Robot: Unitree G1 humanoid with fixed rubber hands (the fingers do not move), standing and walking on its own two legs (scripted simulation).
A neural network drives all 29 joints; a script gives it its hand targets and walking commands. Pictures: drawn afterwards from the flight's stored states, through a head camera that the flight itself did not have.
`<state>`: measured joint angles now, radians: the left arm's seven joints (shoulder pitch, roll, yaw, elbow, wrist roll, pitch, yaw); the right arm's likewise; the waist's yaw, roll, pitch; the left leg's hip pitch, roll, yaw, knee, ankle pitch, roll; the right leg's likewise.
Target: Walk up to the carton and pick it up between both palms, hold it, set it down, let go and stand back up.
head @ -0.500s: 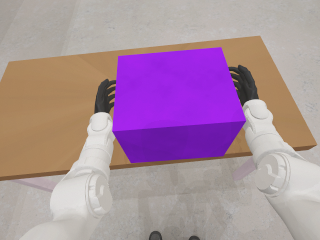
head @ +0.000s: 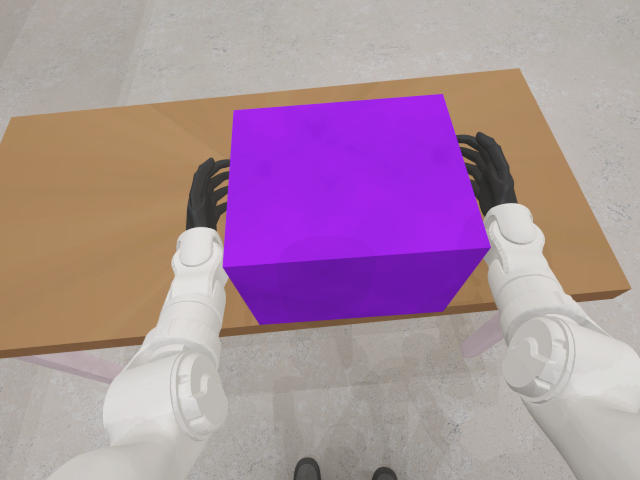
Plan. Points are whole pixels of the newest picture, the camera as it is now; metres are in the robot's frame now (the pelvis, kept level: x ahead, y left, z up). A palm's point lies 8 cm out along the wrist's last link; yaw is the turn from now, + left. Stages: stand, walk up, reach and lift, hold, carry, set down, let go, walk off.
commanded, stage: set down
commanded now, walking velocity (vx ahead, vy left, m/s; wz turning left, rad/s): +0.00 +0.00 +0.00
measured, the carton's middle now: (344, 217) +0.46 +0.03 -0.02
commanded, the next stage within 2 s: none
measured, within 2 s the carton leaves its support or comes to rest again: neither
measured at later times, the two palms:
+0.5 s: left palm (204, 222) +0.41 +0.21 +0.02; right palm (494, 198) +0.46 -0.16 +0.03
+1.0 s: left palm (206, 221) +0.42 +0.21 +0.01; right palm (491, 188) +0.47 -0.16 +0.03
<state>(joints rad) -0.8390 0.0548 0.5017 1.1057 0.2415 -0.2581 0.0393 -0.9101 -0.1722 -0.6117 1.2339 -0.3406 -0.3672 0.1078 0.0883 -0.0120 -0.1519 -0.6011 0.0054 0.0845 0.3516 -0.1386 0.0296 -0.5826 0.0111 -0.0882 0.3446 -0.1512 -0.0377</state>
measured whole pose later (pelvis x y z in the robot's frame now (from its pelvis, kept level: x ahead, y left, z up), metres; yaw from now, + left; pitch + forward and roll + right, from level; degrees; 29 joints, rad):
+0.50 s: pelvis +0.00 +0.00 +0.00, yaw +0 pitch +22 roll +0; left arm -0.82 0.05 0.54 1.06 0.28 -0.25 0.03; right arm -0.89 -0.14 -0.64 1.18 -0.36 -0.35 0.13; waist 0.07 -0.02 -0.15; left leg -0.60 0.00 0.08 0.36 -0.14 0.03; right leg -0.59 0.01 -0.09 0.36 -0.16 -0.04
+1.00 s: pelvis +0.00 -0.01 -0.02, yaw -3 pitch +29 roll -1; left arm -0.98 0.18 0.11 1.44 -0.14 -0.31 0.11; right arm -1.06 -0.29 -0.08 1.49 0.13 -0.27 0.05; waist 0.13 -0.04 -0.29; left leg -0.82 0.06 0.09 0.53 -0.22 0.01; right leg -0.78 0.05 -0.07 0.46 -0.19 -0.05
